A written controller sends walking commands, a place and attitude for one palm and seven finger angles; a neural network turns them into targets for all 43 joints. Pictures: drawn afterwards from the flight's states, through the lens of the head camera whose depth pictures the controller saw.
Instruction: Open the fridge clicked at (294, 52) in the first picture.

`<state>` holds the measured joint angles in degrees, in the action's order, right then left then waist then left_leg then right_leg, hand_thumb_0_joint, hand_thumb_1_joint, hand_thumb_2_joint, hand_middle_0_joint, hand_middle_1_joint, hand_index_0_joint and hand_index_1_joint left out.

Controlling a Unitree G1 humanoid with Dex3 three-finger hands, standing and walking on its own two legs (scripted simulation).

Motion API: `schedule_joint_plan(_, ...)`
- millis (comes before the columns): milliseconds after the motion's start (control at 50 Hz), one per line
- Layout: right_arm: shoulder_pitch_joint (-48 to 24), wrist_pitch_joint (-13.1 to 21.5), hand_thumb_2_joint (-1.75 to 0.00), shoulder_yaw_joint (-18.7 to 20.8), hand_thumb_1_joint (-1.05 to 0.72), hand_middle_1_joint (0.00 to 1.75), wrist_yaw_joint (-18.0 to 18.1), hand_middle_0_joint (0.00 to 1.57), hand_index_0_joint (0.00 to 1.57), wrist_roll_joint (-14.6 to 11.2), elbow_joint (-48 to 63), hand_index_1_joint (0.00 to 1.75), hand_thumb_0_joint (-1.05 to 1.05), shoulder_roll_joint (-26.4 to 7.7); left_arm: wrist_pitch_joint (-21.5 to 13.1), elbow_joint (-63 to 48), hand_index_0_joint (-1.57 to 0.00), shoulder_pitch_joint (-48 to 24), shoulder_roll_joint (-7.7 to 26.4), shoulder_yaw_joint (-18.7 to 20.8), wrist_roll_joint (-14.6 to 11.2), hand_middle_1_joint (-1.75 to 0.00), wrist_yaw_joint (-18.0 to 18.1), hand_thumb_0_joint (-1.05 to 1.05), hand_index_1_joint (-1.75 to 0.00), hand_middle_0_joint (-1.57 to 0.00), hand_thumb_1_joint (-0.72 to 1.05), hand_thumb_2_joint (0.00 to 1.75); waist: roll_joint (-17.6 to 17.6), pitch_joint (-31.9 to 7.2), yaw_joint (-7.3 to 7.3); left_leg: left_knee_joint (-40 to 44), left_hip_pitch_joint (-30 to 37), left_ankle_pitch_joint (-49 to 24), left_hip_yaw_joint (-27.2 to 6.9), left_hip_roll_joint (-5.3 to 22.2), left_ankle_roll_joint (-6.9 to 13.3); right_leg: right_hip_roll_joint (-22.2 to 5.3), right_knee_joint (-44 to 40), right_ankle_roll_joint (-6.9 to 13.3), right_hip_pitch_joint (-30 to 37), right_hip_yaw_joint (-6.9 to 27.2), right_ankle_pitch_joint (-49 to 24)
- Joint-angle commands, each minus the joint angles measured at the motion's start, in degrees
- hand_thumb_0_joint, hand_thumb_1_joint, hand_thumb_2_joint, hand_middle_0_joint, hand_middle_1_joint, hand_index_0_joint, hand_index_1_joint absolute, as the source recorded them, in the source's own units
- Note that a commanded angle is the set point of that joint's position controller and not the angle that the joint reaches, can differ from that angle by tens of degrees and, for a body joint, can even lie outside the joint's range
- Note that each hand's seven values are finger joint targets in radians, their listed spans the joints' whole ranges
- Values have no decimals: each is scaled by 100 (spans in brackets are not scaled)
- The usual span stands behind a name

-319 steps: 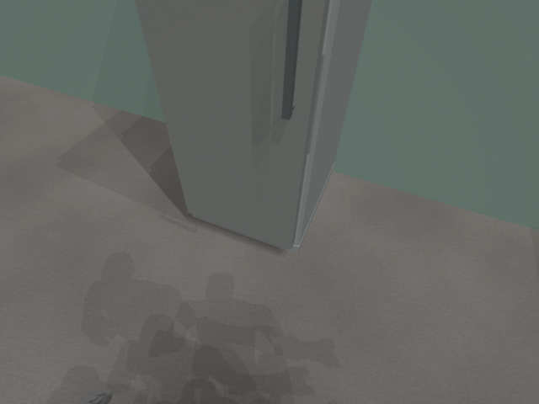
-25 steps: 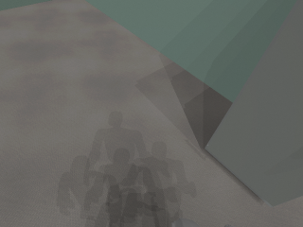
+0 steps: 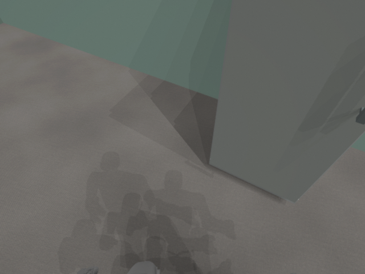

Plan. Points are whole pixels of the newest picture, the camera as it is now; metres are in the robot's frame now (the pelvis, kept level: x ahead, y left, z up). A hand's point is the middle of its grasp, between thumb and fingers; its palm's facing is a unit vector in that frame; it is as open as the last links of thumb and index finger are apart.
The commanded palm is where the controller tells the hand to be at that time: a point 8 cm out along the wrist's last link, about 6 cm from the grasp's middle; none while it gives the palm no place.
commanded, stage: turn to face it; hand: right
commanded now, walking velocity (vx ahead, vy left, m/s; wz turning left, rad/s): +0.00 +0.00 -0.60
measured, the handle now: out of the picture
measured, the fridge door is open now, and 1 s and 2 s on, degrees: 0 0 0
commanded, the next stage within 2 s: take the last steps up to it in 0.62 s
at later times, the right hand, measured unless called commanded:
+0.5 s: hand out of the picture -0.03 -0.19 -0.17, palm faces +0.31 +0.91 -0.26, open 7.4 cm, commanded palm none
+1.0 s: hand out of the picture -0.07 -0.18 -0.16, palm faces +0.42 +0.88 -0.23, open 7.4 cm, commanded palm none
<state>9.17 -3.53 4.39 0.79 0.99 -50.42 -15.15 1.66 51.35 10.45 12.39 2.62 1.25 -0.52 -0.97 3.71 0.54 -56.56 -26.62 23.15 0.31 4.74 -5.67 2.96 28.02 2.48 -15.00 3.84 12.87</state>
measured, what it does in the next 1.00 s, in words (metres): steps on the spot, turning right: left foot, then right foot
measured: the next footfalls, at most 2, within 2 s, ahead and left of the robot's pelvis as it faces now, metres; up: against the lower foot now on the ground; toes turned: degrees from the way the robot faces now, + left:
left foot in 0.16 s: +0.06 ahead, +0.15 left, +0.00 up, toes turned -4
right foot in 0.56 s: -0.03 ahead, -0.11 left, +0.00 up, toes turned -22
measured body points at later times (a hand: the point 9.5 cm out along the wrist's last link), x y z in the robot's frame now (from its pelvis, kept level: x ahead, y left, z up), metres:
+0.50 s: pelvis -0.02 +0.02 -0.01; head +0.00 +0.02 +0.44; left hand +0.13 +0.26 -0.15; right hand -0.05 -0.24 -0.14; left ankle +0.02 +0.15 -0.74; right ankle -0.06 -0.10 -0.71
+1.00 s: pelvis -0.04 +0.02 -0.01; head -0.04 +0.04 +0.44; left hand +0.08 +0.22 -0.17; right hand -0.09 -0.22 -0.15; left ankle +0.00 +0.11 -0.74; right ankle -0.06 -0.10 -0.73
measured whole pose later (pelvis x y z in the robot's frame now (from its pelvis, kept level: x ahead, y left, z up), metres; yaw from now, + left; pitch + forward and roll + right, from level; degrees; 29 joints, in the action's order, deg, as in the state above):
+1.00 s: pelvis -0.04 +0.02 -0.01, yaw -24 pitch -2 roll -1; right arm 15.4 0.2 2.2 -0.1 2.2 -56.8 -9.7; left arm 0.9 58.9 16.3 10.8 2.4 1.1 0.5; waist 1.5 -0.2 0.3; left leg -30.8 -11.0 18.7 4.8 2.0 -0.1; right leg 1.9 34.1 1.5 -15.4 0.5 19.7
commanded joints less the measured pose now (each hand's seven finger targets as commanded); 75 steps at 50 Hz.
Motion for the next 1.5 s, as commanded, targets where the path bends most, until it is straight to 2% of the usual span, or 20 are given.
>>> schedule_joint_plan(0, -250, 217, -90, 50, -90, 30, 40, 20, 20, -53, 610, 30, 0, -381, -46, -327, -20, 201, 1257, 428, 21, -30, 86, 0, -30, -20, 90, 90, 949, -604, 179, 866, 71, 221, -54, -182, 29, -1464, -612, 793, 649, 1788, -2198)
schedule_joint_plan(100, 567, 355, -90, 85, -90, 30, 101, 20, 20, -74, 497, 30, 0, -572, -10, -452, -20, -129, 1102, 449, -49, -30, 45, 0, -30, -20, 90, 90, 552, -809, -250, 3364, 2092, -1120, -76, -182, 175, -905, 219, 291, -511, 1762, -1645)
schedule_joint_plan(140, 642, 401, -90, 191, -90, 30, 140, 20, 20, 46, 565, 30, 0, -1330, -23, -615, -20, 145, 582, 385, -55, -30, 11, 0, -30, -20, 90, 90, -1517, -864, -220, 4105, 2685, -1913, -2229, 2359, 1209, 292, 2569, -493, -2022, 93, 2087)
schedule_joint_plan(180, 155, 367, -90, 151, -90, 30, 147, 20, 20, 0, 673, 30, 0, -1010, 135, -454, -20, 19, 828, 475, 15, -30, -29, 0, -30, -20, 90, 90, -1158, -317, -84, 4343, 1320, -619, -1814, 1985, 1383, -153, 3995, -447, -1757, 238, 1668)
schedule_joint_plan(260, -49, 414, -90, 27, -90, 30, 141, 20, 20, 35, 626, 30, 0, -611, 173, -241, -20, 139, 621, 363, 11, -30, -130, 0, -30, -20, 90, 90, -940, -100, 64, 3873, 1440, -1929, -255, 1325, 1161, -383, 4006, -617, -1677, -217, 964)
schedule_joint_plan(400, 729, 363, -90, 113, -90, 30, 112, 20, 20, 98, 182, 30, 0, -931, 127, -294, -20, -457, 450, 217, -62, -30, -106, 0, -30, -20, 90, 90, -1170, -319, -329, 3529, 1932, -3028, 40, 1521, 1302, -335, 2066, -599, -966, -735, 1446)
schedule_joint_plan(480, 608, 304, -90, 154, -90, 30, 95, 20, 20, 46, 62, 30, 0, -995, 1, -109, -20, 136, 504, 171, -73, -30, -41, 0, -30, -20, 90, 90, -1108, -676, -41, 2724, 1734, -3145, 438, 1359, 904, -243, 130, -473, 253, -934, 389)
schedule_joint_plan(500, 596, 268, -90, 131, -90, 30, 83, 20, 20, -7, 41, 30, 0, -842, -52, -38, -20, 357, 735, 213, -59, -30, -47, 0, -30, -20, 90, 90, -487, -809, 93, 2075, 1238, -2566, 649, 1184, 643, -512, -570, -394, 993, -682, -320)
schedule_joint_plan(540, 504, 207, -90, -48, -90, 30, 51, 20, 20, -16, 343, 30, 0, -272, -69, -44, -20, 669, 1646, 387, -14, -30, 11, 0, -30, -20, 90, 90, 1782, -823, 280, 175, -477, 1392, 663, 240, 137, -2674, -902, 784, 1449, 1570, -2946)
schedule_joint_plan(660, 477, 146, -90, -25, -90, 30, 1, 20, 20, -12, -224, 30, 0, -290, -136, -10, -20, -68, 972, 164, -12, -30, 182, 0, -30, -20, 90, 90, 903, -374, -14, -417, -134, 125, 159, 166, 160, -1703, -1022, 656, 617, 641, -2091)
schedule_joint_plan(820, 332, 259, -90, -130, -90, 30, -82, 20, 20, 44, -242, 30, 0, -10, -157, 274, -20, 433, 853, 193, 41, -30, 161, 0, -30, -20, 90, 90, 956, -234, 179, 1125, 309, 378, 350, -117, 285, -1682, -1557, 784, 571, 1268, 1060)
schedule_joint_plan(920, 1400, 427, -90, -135, -90, 30, -98, 20, 20, 64, -651, 30, 0, 90, -182, 414, -20, 338, 634, 163, 3, -30, 152, 0, -30, -20, 90, 90, 457, -96, -341, 3219, 2440, -367, 455, -293, 418, -1144, -928, 460, -889, 986, 2252)
schedule_joint_plan(960, 2058, 492, -90, 48, -90, 30, 11, 20, 20, 155, -790, 30, 0, -663, -232, 178, -20, 220, -18, 40, -68, -30, 104, 0, -30, -20, 90, 90, -1804, 266, -652, 4996, 3173, 1926, -2337, 1741, 1150, 44, 1752, -120, -2737, -431, 2044)
schedule_joint_plan(980, 2137, 544, -90, 65, -90, 30, 52, 20, 20, 47, -755, 30, 0, -736, -219, 19, -20, -132, 419, 139, 41, -30, 45, 0, -30, -20, 90, 90, -1297, 454, -705, 5430, 2384, 2631, -3043, 2202, 1464, -317, 2528, -103, -2819, -114, 1763)
schedule_joint_plan(1100, 1521, 765, -90, -160, -90, 30, 64, 20, 20, 9, -851, 30, 0, 113, -133, 557, -20, 535, 65, 201, 43, -30, -99, 0, -30, -20, 90, 90, -577, 636, -70, 5098, 1746, -209, -427, 1078, 1009, -731, 3325, -339, -2228, -450, -248)
schedule_joint_plan(1300, 2280, 821, -90, -168, -90, 30, 99, 20, 20, 72, -1473, 30, 0, 142, -290, 326, -20, -466, -217, 85, -7, -30, -163, 0, -30, -20, 90, 90, -816, 634, -352, 4629, 2098, -1912, -28, 1178, 1247, -816, 1420, -262, -1711, -995, -97)
schedule_joint_plan(1380, 2096, 727, -90, -90, -90, 30, 99, 20, 20, 47, -1511, 30, 0, 28, -433, 587, -20, 319, -101, 98, 13, -30, -69, 0, -30, -20, 90, 90, -749, 96, 35, 3338, 1906, -2688, 298, 918, 1074, -420, 258, -114, 75, -1351, -78)
schedule_joint_plan(1400, 2083, 712, -90, -118, -90, 30, 83, 20, 20, 35, -1506, 30, 0, 152, -477, 833, -20, 1051, 187, 152, 28, -30, -2, 0, -30, -20, 90, 90, -207, -292, 326, 2215, 1467, -2784, 473, 676, 948, -518, -59, -55, 1217, -1175, -193)
schedule_joint_plan(1440, 2083, 692, -90, -197, -90, 30, 28, 20, 20, -28, -1195, 30, 0, 573, -482, 1122, -20, 2300, 1193, 347, 30, -30, 141, 0, -30, -20, 90, 90, 1678, -1169, 627, -599, -547, 1052, 692, -339, 589, -2853, -1033, 768, 2805, 1862, -594)
schedule_joint_plan(1480, 1506, 633, -90, -161, -90, 30, 30, 20, 20, -2, -1089, 30, 0, 533, -457, 971, -20, 1501, 891, 306, -5, -30, 196, 0, -30, -20, 90, 90, 1220, -643, 464, -1594, -951, 607, 180, 79, 696, -2875, -1507, 888, 1636, 1609, 886)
